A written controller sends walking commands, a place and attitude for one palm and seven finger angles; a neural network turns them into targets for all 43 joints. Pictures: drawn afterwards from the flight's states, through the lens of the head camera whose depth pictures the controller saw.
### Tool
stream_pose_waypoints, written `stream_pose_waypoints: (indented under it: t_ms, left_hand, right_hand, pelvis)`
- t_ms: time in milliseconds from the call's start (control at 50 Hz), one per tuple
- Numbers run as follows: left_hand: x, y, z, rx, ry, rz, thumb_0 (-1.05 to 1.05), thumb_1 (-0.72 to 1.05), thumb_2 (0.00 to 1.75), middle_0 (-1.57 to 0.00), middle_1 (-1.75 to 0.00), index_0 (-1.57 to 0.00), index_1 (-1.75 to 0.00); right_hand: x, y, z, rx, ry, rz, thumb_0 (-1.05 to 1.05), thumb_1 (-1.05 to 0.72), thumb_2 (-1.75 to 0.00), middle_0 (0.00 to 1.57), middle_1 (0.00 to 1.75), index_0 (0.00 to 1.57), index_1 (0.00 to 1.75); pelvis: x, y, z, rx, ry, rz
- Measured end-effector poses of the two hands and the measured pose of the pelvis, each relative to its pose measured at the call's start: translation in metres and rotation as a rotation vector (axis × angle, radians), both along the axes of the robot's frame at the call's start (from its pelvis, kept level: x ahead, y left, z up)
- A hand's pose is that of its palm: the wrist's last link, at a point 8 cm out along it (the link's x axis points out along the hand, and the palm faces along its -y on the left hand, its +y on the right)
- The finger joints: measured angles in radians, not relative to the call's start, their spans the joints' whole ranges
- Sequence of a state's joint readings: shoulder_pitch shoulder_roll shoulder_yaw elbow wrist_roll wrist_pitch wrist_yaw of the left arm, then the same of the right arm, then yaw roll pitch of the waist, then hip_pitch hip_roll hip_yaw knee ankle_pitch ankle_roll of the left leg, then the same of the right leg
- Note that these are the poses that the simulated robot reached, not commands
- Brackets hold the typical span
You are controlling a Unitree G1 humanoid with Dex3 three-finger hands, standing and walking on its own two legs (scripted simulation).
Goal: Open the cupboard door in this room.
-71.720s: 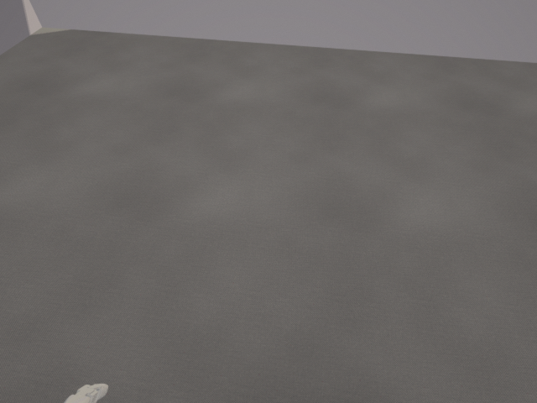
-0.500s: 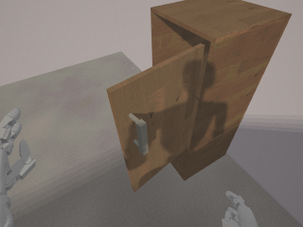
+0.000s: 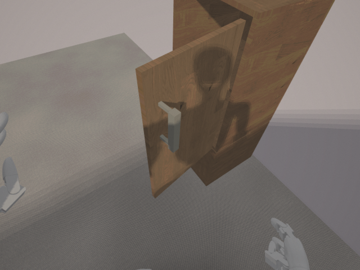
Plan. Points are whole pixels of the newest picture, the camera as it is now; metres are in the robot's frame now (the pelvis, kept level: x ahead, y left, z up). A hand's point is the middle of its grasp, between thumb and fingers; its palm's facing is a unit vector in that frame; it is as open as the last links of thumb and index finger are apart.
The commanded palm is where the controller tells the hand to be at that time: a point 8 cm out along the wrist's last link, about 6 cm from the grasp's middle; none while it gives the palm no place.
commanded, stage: step back with the hand held close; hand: left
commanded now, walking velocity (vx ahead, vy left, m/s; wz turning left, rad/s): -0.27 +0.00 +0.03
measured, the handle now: (168, 127) +0.43 +0.06 +0.05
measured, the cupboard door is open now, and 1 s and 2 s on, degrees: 100 100 100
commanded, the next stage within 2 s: stop stepping back and stand still in 0.62 s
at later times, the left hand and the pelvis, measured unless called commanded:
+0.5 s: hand out of the picture +0.11 +0.27 +0.18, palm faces +0.47 -0.75 -0.46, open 7.4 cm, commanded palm +0.05 +0.30 +0.18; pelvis -0.08 +0.00 +0.00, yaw +2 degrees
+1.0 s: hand out of the picture +0.00 +0.23 +0.17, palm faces +0.33 -0.77 -0.55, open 7.4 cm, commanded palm -0.05 +0.27 +0.18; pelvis -0.19 -0.02 +0.00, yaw -1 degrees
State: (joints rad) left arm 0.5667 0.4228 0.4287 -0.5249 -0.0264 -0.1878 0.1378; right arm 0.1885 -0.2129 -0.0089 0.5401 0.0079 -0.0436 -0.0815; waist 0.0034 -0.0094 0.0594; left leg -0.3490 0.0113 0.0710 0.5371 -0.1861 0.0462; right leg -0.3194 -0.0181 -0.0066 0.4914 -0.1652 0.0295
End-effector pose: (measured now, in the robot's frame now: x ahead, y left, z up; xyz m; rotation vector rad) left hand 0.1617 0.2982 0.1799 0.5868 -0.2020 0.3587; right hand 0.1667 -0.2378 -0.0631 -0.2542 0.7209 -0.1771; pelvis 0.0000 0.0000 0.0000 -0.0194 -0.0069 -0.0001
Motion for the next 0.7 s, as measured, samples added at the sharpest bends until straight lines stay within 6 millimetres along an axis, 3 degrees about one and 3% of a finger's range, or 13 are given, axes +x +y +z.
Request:
stream_pose_waypoints:
  t_ms: [180, 360, 460, 540, 620, 700]
  left_hand:
    - [-0.042, 0.006, -0.004, -0.003, -0.085, 0.051, 0.02, 0.89, 0.9, -0.21, -0.3, -0.22, -0.3]
    - [-0.062, 0.007, 0.005, 0.016, -0.149, -0.002, 0.02, 0.89, 0.9, -0.21, -0.3, -0.22, -0.3]
    - [-0.083, 0.01, 0.017, 0.044, -0.15, 0.018, 0.02, 0.89, 0.9, -0.21, -0.3, -0.22, -0.3]
    - [-0.098, -0.002, 0.011, 0.02, -0.12, 0.019, 0.02, 0.89, 0.9, -0.21, -0.3, -0.21, -0.3]
    - [-0.1, -0.016, 0.006, -0.036, -0.083, -0.026, 0.02, 0.89, 0.9, -0.21, -0.3, -0.21, -0.3]
    - [-0.099, -0.017, 0.006, -0.032, -0.061, -0.073, 0.02, 0.88, 0.9, -0.21, -0.3, -0.22, -0.3]
  right_hand:
    - [-0.032, 0.013, -0.014, 0.007, -0.001, 0.054, 0.01, -0.9, -0.9, 0.2, 0.3, 0.21, 0.3]
    - [-0.067, 0.014, -0.018, -0.022, 0.011, 0.04, 0.01, -0.9, -0.9, 0.21, 0.3, 0.21, 0.3]
    - [-0.082, 0.018, -0.014, 0.02, 0.009, 0.047, 0.01, -0.9, -0.9, 0.2, 0.3, 0.21, 0.3]
    - [-0.087, 0.016, -0.016, 0.048, -0.012, 0.076, 0.01, -0.9, -0.9, 0.21, 0.3, 0.21, 0.3]
    - [-0.1, 0.009, -0.013, 0.039, 0.029, 0.065, 0.01, -0.9, -0.9, 0.21, 0.3, 0.21, 0.3]
    - [-0.113, 0.003, 0.001, -0.006, 0.017, 0.027, 0.01, -0.9, -0.9, 0.21, 0.3, 0.21, 0.3]
  pelvis:
    - [-0.03, 0.001, -0.011, -0.011, -0.019, 0.025]
    - [-0.06, 0.007, -0.013, -0.04, -0.02, 0.043]
    - [-0.073, -0.001, -0.007, -0.045, 0.002, 0.042]
    - [-0.089, -0.01, -0.008, -0.011, 0.046, -0.001]
    - [-0.104, -0.009, 0.001, 0.002, 0.043, -0.024]
    - [-0.114, -0.006, 0.005, 0.008, 0.05, -0.028]
